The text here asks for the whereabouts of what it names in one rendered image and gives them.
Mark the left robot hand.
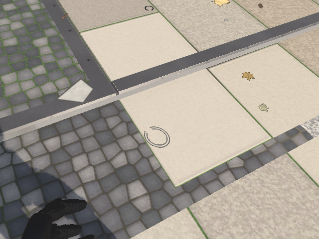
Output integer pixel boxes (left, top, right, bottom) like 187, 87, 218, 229
21, 197, 95, 239

